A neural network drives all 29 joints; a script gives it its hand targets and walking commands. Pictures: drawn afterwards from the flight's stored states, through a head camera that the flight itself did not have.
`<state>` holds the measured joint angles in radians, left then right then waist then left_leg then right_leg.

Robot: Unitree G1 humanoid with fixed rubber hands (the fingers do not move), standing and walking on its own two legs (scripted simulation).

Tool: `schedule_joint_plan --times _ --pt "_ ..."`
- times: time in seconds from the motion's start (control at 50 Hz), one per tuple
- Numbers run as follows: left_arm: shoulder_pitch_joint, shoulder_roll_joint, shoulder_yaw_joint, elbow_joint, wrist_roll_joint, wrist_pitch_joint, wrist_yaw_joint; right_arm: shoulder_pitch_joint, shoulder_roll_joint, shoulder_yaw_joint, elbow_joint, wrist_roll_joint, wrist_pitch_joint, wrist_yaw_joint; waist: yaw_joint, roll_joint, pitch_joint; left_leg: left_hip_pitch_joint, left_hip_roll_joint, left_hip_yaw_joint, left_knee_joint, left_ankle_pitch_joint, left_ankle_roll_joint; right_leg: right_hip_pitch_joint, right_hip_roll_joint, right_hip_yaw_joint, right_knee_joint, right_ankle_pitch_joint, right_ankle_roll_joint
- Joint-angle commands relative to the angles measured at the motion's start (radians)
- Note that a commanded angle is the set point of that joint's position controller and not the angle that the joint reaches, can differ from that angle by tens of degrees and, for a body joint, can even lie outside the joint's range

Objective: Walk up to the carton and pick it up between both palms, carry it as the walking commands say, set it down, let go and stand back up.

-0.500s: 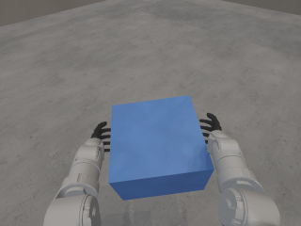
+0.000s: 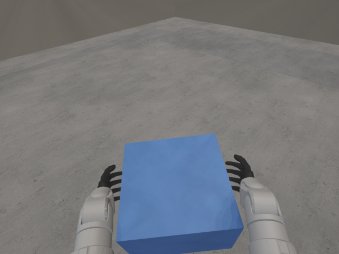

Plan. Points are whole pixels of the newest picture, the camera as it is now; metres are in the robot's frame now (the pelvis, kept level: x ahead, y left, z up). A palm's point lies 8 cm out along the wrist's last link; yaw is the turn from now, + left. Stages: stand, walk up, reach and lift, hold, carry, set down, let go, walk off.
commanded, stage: reach and lift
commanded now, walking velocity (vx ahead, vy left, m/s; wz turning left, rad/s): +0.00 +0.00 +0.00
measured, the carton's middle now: (176, 193) +0.33 -0.01 -0.04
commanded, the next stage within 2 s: hold in 1.12 s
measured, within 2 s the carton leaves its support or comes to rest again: neither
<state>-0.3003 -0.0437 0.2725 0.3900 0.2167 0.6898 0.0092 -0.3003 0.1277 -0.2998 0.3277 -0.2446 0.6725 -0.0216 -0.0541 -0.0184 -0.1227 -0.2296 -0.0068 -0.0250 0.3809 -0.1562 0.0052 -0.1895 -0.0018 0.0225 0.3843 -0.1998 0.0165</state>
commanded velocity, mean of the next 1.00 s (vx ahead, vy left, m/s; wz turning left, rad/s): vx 0.00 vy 0.00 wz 0.00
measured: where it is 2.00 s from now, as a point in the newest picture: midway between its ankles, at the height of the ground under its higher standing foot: outside the picture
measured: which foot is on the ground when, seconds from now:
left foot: down 0.00-1.00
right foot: down 0.00-1.00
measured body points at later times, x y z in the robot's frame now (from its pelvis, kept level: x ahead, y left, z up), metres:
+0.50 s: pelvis -0.01 +0.00 +0.00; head -0.06 +0.02 +0.45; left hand +0.30 +0.18 +0.02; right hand +0.29 -0.17 +0.03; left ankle +0.03 +0.12 -0.75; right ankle +0.00 -0.13 -0.74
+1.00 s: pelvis -0.01 +0.00 +0.00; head -0.06 +0.01 +0.45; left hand +0.30 +0.18 +0.02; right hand +0.29 -0.17 +0.04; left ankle +0.03 +0.12 -0.74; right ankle +0.00 -0.13 -0.74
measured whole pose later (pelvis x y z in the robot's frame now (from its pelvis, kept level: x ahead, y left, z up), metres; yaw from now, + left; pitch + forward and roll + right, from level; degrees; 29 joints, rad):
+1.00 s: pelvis -0.01 +0.00 +0.00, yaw +0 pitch -2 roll +0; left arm -0.30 -0.06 0.27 0.40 0.22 0.70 0.02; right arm -0.30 0.13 -0.31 0.35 -0.24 0.67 -0.05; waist -0.02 -0.02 -0.09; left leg -0.18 -0.01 -0.03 0.36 -0.14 0.00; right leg -0.14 0.00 0.02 0.36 -0.18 0.01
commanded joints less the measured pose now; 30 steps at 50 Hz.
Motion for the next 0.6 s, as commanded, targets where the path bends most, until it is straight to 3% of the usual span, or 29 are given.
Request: schedule_joint_plan --times 0.0,0.02,0.04,0.06,0.08,0.12,0.16,0.18,0.2,0.22,0.26,0.28,0.3,0.34,0.38,0.4,0.42,0.44,0.48,0.52,0.54,0.56,0.58 --pt "-0.667 -0.975 -0.606 -0.192 -0.268 -0.054 -0.365 -0.475 0.988 0.579 -0.052 0.245 0.012 0.342 -0.001 0.009 -0.331 0.294 -0.075 -0.052 -0.069 0.287 0.002 0.173 0.088 0.031 -0.073 0.358 0.018" --pt "-0.670 -0.965 -0.559 -0.166 -0.263 -0.048 -0.363 -0.507 0.962 0.576 -0.035 0.264 0.015 0.354 0.024 0.035 -0.282 0.256 -0.069 -0.048 -0.076 0.231 0.004 0.143 0.082 0.035 -0.073 0.273 0.012" --pt "-0.690 -0.947 -0.570 -0.176 -0.247 -0.047 -0.363 -0.489 0.958 0.529 -0.024 0.226 0.016 0.348 0.003 0.040 -0.290 0.274 -0.068 -0.052 -0.073 0.238 -0.005 0.141 0.088 0.029 -0.082 0.262 0.003" --pt "-0.638 -0.970 -0.549 -0.124 -0.235 -0.037 -0.363 -0.510 0.940 0.551 -0.054 0.222 0.016 0.353 0.018 0.032 -0.272 0.283 -0.069 -0.049 -0.077 0.238 -0.008 0.142 0.095 0.027 -0.086 0.241 0.001" --pt "-0.652 -0.983 -0.556 -0.142 -0.246 -0.039 -0.363 -0.500 0.959 0.553 -0.027 0.220 0.016 0.353 0.023 0.040 -0.263 0.278 -0.071 -0.051 -0.079 0.231 -0.007 0.152 0.088 0.029 -0.088 0.245 -0.005" --pt "-0.669 -0.984 -0.556 -0.148 -0.238 -0.049 -0.361 -0.584 0.962 0.610 -0.098 0.250 0.006 0.354 0.030 0.018 -0.269 0.275 -0.071 -0.056 -0.075 0.222 -0.003 0.163 0.085 0.034 -0.083 0.258 0.002" --pt "-0.698 -0.970 -0.523 -0.159 -0.233 -0.045 -0.355 -0.579 0.950 0.561 -0.040 0.239 0.011 0.371 0.049 0.050 -0.268 0.272 -0.065 -0.049 -0.077 0.167 -0.013 0.130 0.091 0.031 -0.083 0.173 -0.012" --pt "-0.702 -0.966 -0.503 -0.095 -0.238 -0.046 -0.355 -0.630 0.918 0.566 -0.032 0.243 0.005 0.374 0.045 0.003 -0.246 0.260 -0.061 -0.049 -0.082 0.162 -0.012 0.111 0.090 0.034 -0.093 0.163 -0.012" --pt "-0.708 -0.975 -0.498 -0.087 -0.226 -0.045 -0.361 -0.601 0.915 0.544 0.010 0.221 0.008 0.373 0.028 0.021 -0.198 0.258 -0.061 -0.042 -0.088 0.094 -0.013 0.084 0.090 0.032 -0.103 0.102 -0.017" --pt "-0.688 -0.979 -0.496 -0.089 -0.214 -0.045 -0.361 -0.637 0.927 0.560 -0.039 0.248 -0.004 0.381 0.050 0.059 -0.248 0.254 -0.069 -0.039 -0.077 0.116 -0.012 0.117 0.088 0.032 -0.084 0.125 -0.015" --pt "-0.774 -0.985 -0.500 -0.100 -0.238 -0.059 -0.365 -0.684 0.923 0.551 -0.012 0.242 -0.011 0.384 0.047 0.039 -0.253 0.230 -0.066 -0.035 -0.083 0.073 -0.019 0.111 0.095 0.029 -0.088 0.087 -0.018" --pt "-0.781 -0.987 -0.518 -0.102 -0.252 -0.060 -0.372 -0.663 0.923 0.558 0.000 0.228 -0.009 0.384 0.032 0.008 -0.245 0.230 -0.065 -0.030 -0.085 0.062 -0.014 0.110 0.096 0.026 -0.096 0.072 -0.015" --pt "-0.740 -0.996 -0.500 -0.065 -0.238 -0.054 -0.371 -0.600 0.912 0.530 0.047 0.216 -0.003 0.389 0.026 0.031 -0.192 0.217 -0.065 -0.037 -0.090 0.082 -0.019 0.100 0.093 0.023 -0.098 0.086 -0.022" --pt "-0.792 -0.985 -0.472 -0.051 -0.226 -0.067 -0.367 -0.715 0.912 0.530 0.014 0.234 -0.017 0.394 0.049 0.032 -0.175 0.227 -0.055 -0.045 -0.092 0.038 -0.013 0.074 0.101 0.027 -0.084 0.029 -0.021" --pt "-0.862 -1.004 -0.517 -0.122 -0.262 -0.081 -0.374 -0.722 0.942 0.545 0.006 0.251 -0.033 0.397 0.042 0.059 -0.272 0.219 -0.069 -0.026 -0.067 0.037 -0.020 0.089 0.093 0.033 -0.079 0.043 -0.023" --pt "-0.893 -1.002 -0.547 -0.154 -0.278 -0.092 -0.369 -0.698 0.949 0.530 0.035 0.236 -0.035 0.400 0.036 0.050 -0.363 0.271 -0.059 -0.047 -0.057 0.097 -0.022 0.089 0.100 0.033 -0.071 0.088 -0.028" --pt "-0.888 -0.995 -0.535 -0.124 -0.267 -0.089 -0.367 -0.694 0.941 0.531 0.054 0.245 -0.036 0.402 0.029 0.080 -0.307 0.260 -0.063 -0.041 -0.068 0.038 -0.021 0.062 0.096 0.030 -0.071 0.037 -0.028" --pt "-0.834 -1.002 -0.512 -0.073 -0.257 -0.084 -0.371 -0.721 0.944 0.547 0.019 0.253 -0.041 0.401 0.046 0.037 -0.283 0.257 -0.058 -0.035 -0.074 0.035 -0.016 0.057 0.098 0.027 -0.081 0.025 -0.025" --pt "-0.780 -1.052 -0.518 -0.029 -0.255 -0.078 -0.374 -0.806 0.909 0.582 -0.072 0.268 -0.061 0.398 0.047 0.031 -0.340 0.297 -0.062 -0.045 -0.064 0.127 -0.017 0.080 0.106 0.031 -0.076 0.096 -0.028" --pt "-0.748 -1.050 -0.527 -0.051 -0.261 -0.078 -0.371 -0.723 0.919 0.597 -0.058 0.275 -0.050 0.399 0.046 0.055 -0.338 0.299 -0.064 -0.040 -0.063 0.204 -0.026 0.106 0.104 0.032 -0.076 0.158 -0.026" --pt "-0.726 -1.037 -0.512 -0.023 -0.257 -0.070 -0.368 -0.694 0.909 0.561 -0.021 0.255 -0.046 0.400 0.044 0.044 -0.344 0.319 -0.055 -0.045 -0.067 0.184 -0.027 0.086 0.108 0.029 -0.082 0.128 -0.028" --pt "-0.713 -1.048 -0.522 -0.054 -0.253 -0.067 -0.368 -0.640 0.888 0.517 -0.004 0.231 -0.042 0.399 0.020 0.057 -0.307 0.334 -0.055 -0.048 -0.074 0.186 -0.032 0.063 0.110 0.029 -0.091 0.112 -0.032" --pt "-0.719 -1.049 -0.499 -0.015 -0.251 -0.069 -0.369 -0.660 0.900 0.528 0.022 0.233 -0.042 0.403 0.024 0.050 -0.277 0.336 -0.050 -0.053 -0.071 0.175 -0.031 0.042 0.106 0.024 -0.095 0.095 -0.034"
